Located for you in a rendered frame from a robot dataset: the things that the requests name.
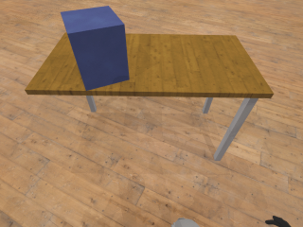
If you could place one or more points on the carton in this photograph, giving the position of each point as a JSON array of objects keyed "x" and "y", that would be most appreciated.
[{"x": 98, "y": 40}]

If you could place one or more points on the table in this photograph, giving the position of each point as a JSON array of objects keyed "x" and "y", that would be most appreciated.
[{"x": 166, "y": 65}]

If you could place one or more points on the robot right hand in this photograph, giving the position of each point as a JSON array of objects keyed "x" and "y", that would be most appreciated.
[{"x": 277, "y": 221}]

